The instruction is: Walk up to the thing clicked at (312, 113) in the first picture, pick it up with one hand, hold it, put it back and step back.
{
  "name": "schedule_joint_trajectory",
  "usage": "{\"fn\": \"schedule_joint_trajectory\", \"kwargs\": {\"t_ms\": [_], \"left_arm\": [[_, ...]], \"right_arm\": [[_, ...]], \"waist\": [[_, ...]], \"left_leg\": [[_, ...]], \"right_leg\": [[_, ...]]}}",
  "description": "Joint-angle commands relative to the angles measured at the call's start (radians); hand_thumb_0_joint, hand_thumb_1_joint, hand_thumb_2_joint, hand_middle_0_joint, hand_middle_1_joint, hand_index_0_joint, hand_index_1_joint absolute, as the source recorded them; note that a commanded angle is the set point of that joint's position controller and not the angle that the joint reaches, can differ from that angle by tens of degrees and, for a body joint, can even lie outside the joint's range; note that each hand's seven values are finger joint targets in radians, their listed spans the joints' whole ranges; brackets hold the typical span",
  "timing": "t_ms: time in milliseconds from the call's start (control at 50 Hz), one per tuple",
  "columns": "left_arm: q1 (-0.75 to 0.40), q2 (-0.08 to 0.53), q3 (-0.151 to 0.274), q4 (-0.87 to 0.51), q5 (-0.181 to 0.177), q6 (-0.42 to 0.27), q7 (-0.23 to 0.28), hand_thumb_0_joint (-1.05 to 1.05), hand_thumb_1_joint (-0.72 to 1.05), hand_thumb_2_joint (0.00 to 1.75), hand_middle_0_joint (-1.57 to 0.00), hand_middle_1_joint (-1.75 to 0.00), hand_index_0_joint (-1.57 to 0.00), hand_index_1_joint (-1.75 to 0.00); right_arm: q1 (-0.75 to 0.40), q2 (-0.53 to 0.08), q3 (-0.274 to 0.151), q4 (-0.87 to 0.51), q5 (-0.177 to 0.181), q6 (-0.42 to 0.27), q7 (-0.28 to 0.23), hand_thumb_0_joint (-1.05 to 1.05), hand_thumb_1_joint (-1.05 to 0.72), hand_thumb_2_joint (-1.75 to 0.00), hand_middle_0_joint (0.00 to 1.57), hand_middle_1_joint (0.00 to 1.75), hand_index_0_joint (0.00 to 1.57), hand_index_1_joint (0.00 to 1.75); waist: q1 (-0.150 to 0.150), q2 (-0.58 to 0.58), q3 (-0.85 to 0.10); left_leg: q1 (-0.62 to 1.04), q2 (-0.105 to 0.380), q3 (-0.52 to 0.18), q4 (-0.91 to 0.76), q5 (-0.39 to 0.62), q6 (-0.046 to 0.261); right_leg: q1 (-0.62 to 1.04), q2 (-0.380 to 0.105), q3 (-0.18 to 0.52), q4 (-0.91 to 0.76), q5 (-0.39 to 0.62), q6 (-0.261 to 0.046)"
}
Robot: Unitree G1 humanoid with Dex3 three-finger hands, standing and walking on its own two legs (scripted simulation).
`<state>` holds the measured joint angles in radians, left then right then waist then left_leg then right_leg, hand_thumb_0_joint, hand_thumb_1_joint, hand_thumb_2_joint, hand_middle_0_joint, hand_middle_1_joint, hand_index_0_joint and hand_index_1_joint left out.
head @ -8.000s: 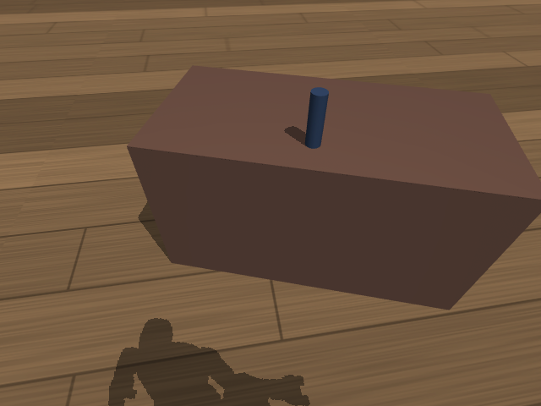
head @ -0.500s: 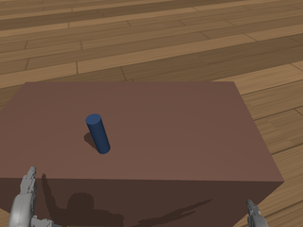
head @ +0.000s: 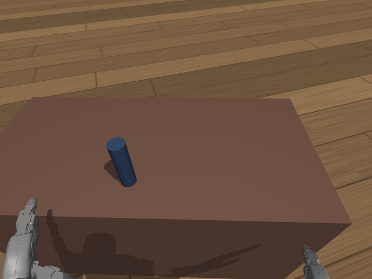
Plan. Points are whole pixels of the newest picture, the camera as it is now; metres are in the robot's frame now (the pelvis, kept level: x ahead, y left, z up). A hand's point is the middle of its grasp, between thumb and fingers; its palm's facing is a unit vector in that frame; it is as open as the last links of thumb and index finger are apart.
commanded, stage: go down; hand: left
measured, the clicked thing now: (123, 164) +0.45 +0.22 -0.04
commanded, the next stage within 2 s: none
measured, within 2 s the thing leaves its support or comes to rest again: neither
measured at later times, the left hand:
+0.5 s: hand (39, 197) +0.28 +0.34 +0.05, palm faces +0.27 -0.96 -0.11, open 17.3 cm
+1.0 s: hand (31, 188) +0.30 +0.37 +0.06, palm faces +0.23 -0.97 -0.03, open 17.3 cm
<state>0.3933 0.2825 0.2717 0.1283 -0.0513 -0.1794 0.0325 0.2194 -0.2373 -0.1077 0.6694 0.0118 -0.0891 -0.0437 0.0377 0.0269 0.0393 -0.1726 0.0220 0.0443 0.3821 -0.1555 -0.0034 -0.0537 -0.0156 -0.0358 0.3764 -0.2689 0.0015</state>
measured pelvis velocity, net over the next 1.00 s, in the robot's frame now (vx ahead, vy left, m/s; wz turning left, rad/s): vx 0.00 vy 0.02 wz -0.01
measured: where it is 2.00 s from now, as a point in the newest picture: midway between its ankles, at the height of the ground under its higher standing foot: outside the picture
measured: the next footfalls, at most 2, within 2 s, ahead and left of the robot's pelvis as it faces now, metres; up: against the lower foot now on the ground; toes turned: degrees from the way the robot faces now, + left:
none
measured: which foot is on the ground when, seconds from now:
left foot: down 0.00-1.00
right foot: down 0.00-1.00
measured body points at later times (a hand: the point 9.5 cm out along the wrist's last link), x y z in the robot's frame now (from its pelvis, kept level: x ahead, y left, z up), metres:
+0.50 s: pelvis +0.00 +0.01 -0.01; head +0.01 +0.02 +0.44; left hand +0.26 +0.39 +0.06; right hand +0.16 -0.26 -0.09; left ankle +0.04 +0.12 -0.74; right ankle -0.04 -0.12 -0.74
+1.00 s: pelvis +0.00 +0.02 -0.02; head +0.02 +0.05 +0.43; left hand +0.28 +0.42 +0.06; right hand +0.15 -0.25 -0.09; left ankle +0.04 +0.12 -0.74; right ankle -0.04 -0.12 -0.74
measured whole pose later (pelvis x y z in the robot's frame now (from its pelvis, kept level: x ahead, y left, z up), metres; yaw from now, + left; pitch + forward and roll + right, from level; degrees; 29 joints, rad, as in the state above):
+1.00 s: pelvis +0.00 +0.02 -0.02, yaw +0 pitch +6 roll -2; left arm -0.22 0.57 0.58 0.83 -0.29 -0.33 -0.50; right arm 0.17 -0.24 -0.05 0.74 0.02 -0.14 -0.09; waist -0.02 -0.02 -0.07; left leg -0.47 0.03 0.04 0.63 -0.25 0.02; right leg -0.32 -0.01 -0.03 0.56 -0.34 0.02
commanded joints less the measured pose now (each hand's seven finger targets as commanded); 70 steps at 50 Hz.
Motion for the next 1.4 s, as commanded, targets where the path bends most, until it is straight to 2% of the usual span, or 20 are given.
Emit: {"fn": "schedule_joint_trajectory", "kwargs": {"t_ms": [0,100,280,300,440,540,580,620,660,740,820,860,900,1020,1040,1120,1200,1240,1280,1380], "left_arm": [[-0.165,0.247,0.161,-0.178,0.0,-0.098,-0.003,0.0,-0.59,0.04,-0.05,-0.07,-0.06,-0.06],[-0.33,0.3,0.212,-0.082,-0.052,-0.141,-0.055,0.0,-0.56,0.06,-0.04,-0.08,-0.06,-0.07],[-0.543,0.444,0.287,0.246,-0.175,-0.177,-0.289,0.0,-0.5,0.05,-0.04,-0.04,-0.05,-0.03],[-0.563,0.461,0.297,0.268,-0.184,-0.178,-0.314,0.0,-0.5,0.05,-0.04,-0.04,-0.05,-0.03],[-0.669,0.534,0.336,0.404,-0.232,-0.198,-0.434,0.0,-0.48,0.02,-0.04,-0.02,-0.05,-0.02],[-0.702,0.525,0.322,0.4,-0.235,-0.198,-0.459,0.0,-0.48,0.02,-0.05,0.0,-0.05,-0.01],[-0.728,0.557,0.343,0.394,-0.233,-0.201,-0.454,0.0,-0.49,0.03,-0.05,-0.01,-0.05,-0.01],[-0.726,0.535,0.334,0.391,-0.233,-0.204,-0.453,0.0,-0.51,0.03,-0.05,-0.01,-0.05,-0.01],[-0.765,0.54,0.332,0.366,-0.235,-0.211,-0.454,0.0,-0.49,0.04,-0.05,-0.01,-0.05,-0.01],[-0.785,0.547,0.33,0.395,-0.235,-0.215,-0.461,0.0,-0.49,0.04,-0.05,-0.02,-0.05,-0.02],[-0.827,0.61,0.374,0.427,-0.248,-0.224,-0.48,0.0,-0.48,0.04,-0.05,-0.02,-0.06,-0.02],[-0.853,0.582,0.348,0.461,-0.262,-0.221,-0.507,0.0,-0.49,0.04,-0.05,-0.02,-0.06,-0.02],[-0.872,0.635,0.376,0.48,-0.264,-0.222,-0.525,0.0,-0.49,0.04,-0.05,-0.02,-0.06,-0.02],[-0.929,0.671,0.384,0.571,-0.281,-0.22,-0.589,0.0,-0.51,0.04,-0.05,-0.02,-0.06,-0.02],[-0.936,0.682,0.39,0.59,-0.282,-0.218,-0.598,0.0,-0.51,0.05,-0.05,-0.02,-0.05,-0.02],[-0.968,0.713,0.392,0.632,-0.28,-0.217,-0.628,0.0,-0.52,0.05,-0.05,-0.02,-0.05,-0.02],[-0.993,0.775,0.426,0.639,-0.278,-0.216,-0.633,0.0,-0.54,0.05,-0.05,-0.03,-0.05,-0.03],[-0.988,0.756,0.413,0.665,-0.27,-0.208,-0.641,0.0,-0.52,0.06,-0.05,-0.03,-0.05,-0.04],[-1.012,0.76,0.417,0.658,-0.275,-0.206,-0.641,0.0,-0.54,0.06,-0.05,-0.03,-0.05,-0.04],[-1.066,0.809,0.445,0.632,-0.258,-0.212,-0.628,0.0,-0.54,0.06,-0.05,-0.03,-0.05,-0.04]], "right_arm": [[-0.085,-0.153,-0.061,-0.117,-0.01,-0.042,-0.01,0.0,0.52,-0.05,0.05,0.05,0.05,0.05],[-0.123,-0.119,-0.034,-0.069,-0.001,-0.034,-0.011,0.0,0.52,-0.05,0.05,0.05,0.05,0.05],[-0.141,-0.176,-0.047,-0.032,0.023,-0.034,-0.043,0.0,0.51,-0.05,0.05,0.05,0.05,0.05],[-0.146,-0.158,-0.023,-0.041,0.024,-0.033,-0.041,0.0,0.51,-0.05,0.05,0.05,0.05,0.05],[-0.142,-0.175,-0.011,-0.109,0.024,-0.046,-0.047,0.0,0.51,-0.05,0.05,0.05,0.05,0.05],[-0.108,-0.172,0.005,-0.127,0.016,-0.061,-0.043,0.0,0.51,-0.06,0.05,0.05,0.05,0.05],[-0.107,-0.202,-0.026,-0.121,0.013,-0.061,-0.048,0.0,0.52,-0.05,0.05,0.05,0.05,0.05],[-0.091,-0.161,-0.002,-0.088,0.012,-0.062,-0.045,0.0,0.51,-0.06,0.05,0.05,0.05,0.05],[-0.132,-0.211,-0.041,-0.124,0.011,-0.071,-0.051,0.0,0.51,-0.06,0.05,0.05,0.05,0.05],[-0.109,-0.183,-0.023,-0.085,0.014,-0.072,-0.054,0.0,0.51,-0.06,0.05,0.05,0.05,0.05],[-0.12,-0.178,-0.009,-0.096,0.016,-0.081,-0.061,0.0,0.52,-0.05,0.05,0.05,0.05,0.05],[-0.106,-0.176,-0.001,-0.076,0.017,-0.089,-0.058,0.0,0.52,-0.05,0.05,0.05,0.05,0.05],[-0.103,-0.178,-0.002,-0.033,0.012,-0.092,-0.062,0.0,0.52,-0.05,0.05,0.05,0.05,0.05],[-0.136,-0.195,0.013,-0.085,0.009,-0.115,-0.069,0.0,0.52,-0.05,0.05,0.05,0.05,0.05],[-0.107,-0.162,0.046,-0.06,0.008,-0.115,-0.067,0.0,0.52,-0.06,0.05,0.05,0.05,0.05],[-0.088,-0.187,0.036,-0.089,0.006,-0.125,-0.077,0.0,0.52,-0.06,0.05,0.05,0.05,0.05],[-0.107,-0.191,0.046,-0.161,0.005,-0.14,-0.084,0.0,0.52,-0.06,0.05,0.05,0.05,0.05],[-0.062,-0.161,0.069,-0.117,0.003,-0.14,-0.08,0.0,0.53,-0.05,0.05,0.05,0.05,0.05],[-0.079,-0.189,0.046,-0.119,0.002,-0.145,-0.081,0.0,0.52,-0.06,0.05,0.05,0.05,0.05],[-0.103,-0.181,0.05,-0.174,0.0,-0.16,-0.084,0.0,0.53,-0.06,0.05,0.05,0.05,0.05]], "waist": [[-0.006,0.0,-0.089],[-0.014,-0.007,-0.114],[-0.042,0.02,-0.223],[-0.03,0.015,-0.221],[-0.029,0.043,-0.237],[-0.022,0.082,-0.305],[-0.024,0.078,-0.303],[-0.023,0.087,-0.3],[-0.031,0.069,-0.311],[-0.036,0.086,-0.289],[-0.041,0.087,-0.288],[-0.059,0.078,-0.288],[-0.052,0.113,-0.325],[-0.076,0.085,-0.346],[-0.063,0.085,-0.335],[-0.081,0.096,-0.34],[-0.071,0.094,-0.386],[-0.073,0.14,-0.377],[-0.072,0.142,-0.395],[-0.072,0.156,-0.404]], "left_leg": [[0.076,-0.016,-0.001,0.001,0.082,0.013],[0.029,-0.024,-0.003,0.042,0.059,0.022],[0.04,-0.018,-0.024,0.093,0.169,0.026],[0.026,-0.017,-0.028,0.098,0.179,0.026],[-0.003,-0.01,-0.032,0.096,0.114,0.02],[0.035,0.006,-0.044,0.114,0.192,0.01],[0.023,0.01,-0.05,0.116,0.17,0.008],[0.017,0.006,-0.045,0.125,0.167,0.013],[0.018,0.009,-0.046,0.128,0.149,0.011],[0.004,0.016,-0.053,0.126,0.114,0.008],[-0.027,0.013,-0.053,0.13,0.055,0.01],[-0.028,0.019,-0.058,0.141,0.084,0.011],[-0.01,0.012,-0.051,0.168,0.125,0.016],[-0.04,0.014,-0.058,0.187,0.077,0.02],[-0.061,0.008,-0.055,0.194,0.077,0.023],[-0.065,0.01,-0.058,0.2,0.035,0.023],[-0.088,0.003,-0.057,0.221,0.043,0.026],[-0.077,0.011,-0.064,0.226,0.071,0.019],[-0.075,0.023,-0.076,0.232,0.097,0.014],[-0.103,0.031,-0.085,0.238,0.01,0.01]], "right_leg": [[-0.139,0.014,0.007,-0.047,0.122,-0.005],[-0.176,-0.004,0.018,-0.023,0.124,0.002],[-0.199,0.0,0.014,0.045,0.246,-0.003],[-0.206,0.002,0.013,0.05,0.249,-0.005],[-0.236,0.014,0.008,0.056,0.164,-0.018],[-0.259,0.026,-0.001,0.081,0.185,-0.025],[-0.268,0.028,0.0,0.078,0.161,-0.025],[-0.272,0.025,0.004,0.079,0.169,-0.022],[-0.283,0.028,0.005,0.085,0.158,-0.023],[-0.3,0.031,0.002,0.086,0.125,-0.026],[-0.312,0.03,0.004,0.085,0.092,-0.025],[-0.332,0.033,0.002,0.102,0.114,-0.025],[-0.353,0.028,0.007,0.112,0.142,-0.023],[-0.393,0.032,0.003,0.13,0.106,-0.022],[-0.391,0.029,0.005,0.131,0.111,-0.021],[-0.429,0.032,0.004,0.14,0.074,-0.021],[-0.414,0.031,0.007,0.155,0.085,-0.02],[-0.454,0.036,-0.001,0.17,0.084,-0.025],[-0.47,0.043,-0.009,0.187,0.083,-0.027],[-0.487,0.045,-0.009,0.201,0.028,-0.027]]}}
